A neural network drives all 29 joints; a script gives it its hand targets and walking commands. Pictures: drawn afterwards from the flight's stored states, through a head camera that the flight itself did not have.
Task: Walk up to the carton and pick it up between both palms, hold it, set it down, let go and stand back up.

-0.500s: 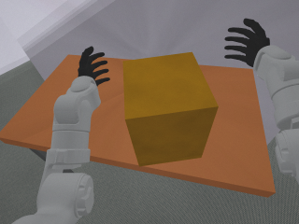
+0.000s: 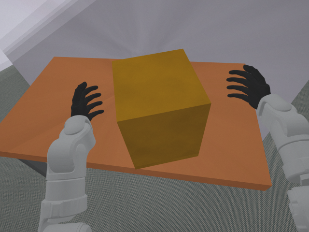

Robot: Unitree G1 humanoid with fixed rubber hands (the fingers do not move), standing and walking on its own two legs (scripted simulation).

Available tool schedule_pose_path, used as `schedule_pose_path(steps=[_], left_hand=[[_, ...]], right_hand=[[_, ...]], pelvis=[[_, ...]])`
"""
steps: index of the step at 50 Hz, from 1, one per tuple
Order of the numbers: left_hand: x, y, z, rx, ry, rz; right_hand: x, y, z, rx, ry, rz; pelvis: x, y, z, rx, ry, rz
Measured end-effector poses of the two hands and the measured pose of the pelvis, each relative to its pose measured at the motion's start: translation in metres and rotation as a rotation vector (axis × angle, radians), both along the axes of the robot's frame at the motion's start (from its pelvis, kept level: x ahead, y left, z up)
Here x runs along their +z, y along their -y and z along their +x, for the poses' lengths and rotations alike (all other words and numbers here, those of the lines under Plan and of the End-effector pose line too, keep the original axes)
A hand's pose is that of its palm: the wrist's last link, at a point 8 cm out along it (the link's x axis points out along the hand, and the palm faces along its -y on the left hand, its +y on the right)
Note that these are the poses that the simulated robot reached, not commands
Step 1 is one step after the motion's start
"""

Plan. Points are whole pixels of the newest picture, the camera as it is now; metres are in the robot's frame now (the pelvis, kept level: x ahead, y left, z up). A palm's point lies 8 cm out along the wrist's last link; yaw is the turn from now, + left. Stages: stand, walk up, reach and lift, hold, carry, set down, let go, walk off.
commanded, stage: set down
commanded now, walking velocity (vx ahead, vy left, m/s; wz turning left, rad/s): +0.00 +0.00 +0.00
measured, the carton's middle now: (158, 112) +0.44 +0.07 +0.04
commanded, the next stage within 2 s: none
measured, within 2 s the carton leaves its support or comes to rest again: neither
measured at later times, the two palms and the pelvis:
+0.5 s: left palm (83, 145) +0.28 +0.22 +0.10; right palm (270, 124) +0.38 -0.21 +0.09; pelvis +0.01 +0.00 +0.00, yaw +1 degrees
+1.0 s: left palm (95, 163) +0.25 +0.19 +0.07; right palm (282, 162) +0.31 -0.24 +0.05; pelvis +0.01 +0.00 +0.00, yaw -1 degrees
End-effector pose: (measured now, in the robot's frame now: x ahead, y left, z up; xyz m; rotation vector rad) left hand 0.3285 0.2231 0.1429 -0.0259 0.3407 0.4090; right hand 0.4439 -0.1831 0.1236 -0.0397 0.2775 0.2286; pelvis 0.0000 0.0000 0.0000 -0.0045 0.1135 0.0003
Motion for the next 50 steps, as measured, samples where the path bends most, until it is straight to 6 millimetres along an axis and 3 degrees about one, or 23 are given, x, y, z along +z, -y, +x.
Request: schedule_pose_path(steps=[8,12,20,26,39,50], left_hand=[[0.008,0.012,0.002,-0.024,0.019,-0.014],[0.001,0.012,-0.007,-0.016,0.024,-0.028],[-0.040,0.009,-0.039,0.026,-0.060,-0.049],[-0.043,0.008,-0.050,0.007,-0.022,-0.011],[-0.046,0.034,-0.049,-0.055,-0.005,-0.019],[-0.069,0.036,-0.078,-0.007,-0.013,-0.017]], right_hand=[[0.010,0.000,-0.007,0.015,0.017,-0.011],[0.010,0.002,-0.013,0.006,0.030,-0.007],[-0.024,0.021,-0.040,-0.044,-0.030,-0.024],[-0.034,0.028,-0.063,-0.067,0.013,0.003],[-0.057,0.047,-0.102,-0.077,-0.010,0.004],[-0.076,0.055,-0.132,-0.055,-0.016,-0.007]], pelvis=[[0.000,0.005,-0.002,-0.007,0.015,0.006],[0.001,0.007,0.002,0.002,0.043,0.007],[0.000,0.006,0.009,0.019,0.083,0.008],[0.001,0.001,0.011,0.015,0.090,0.008],[0.002,-0.007,0.010,-0.026,0.093,0.011],[0.002,0.000,0.005,-0.018,0.104,0.013]])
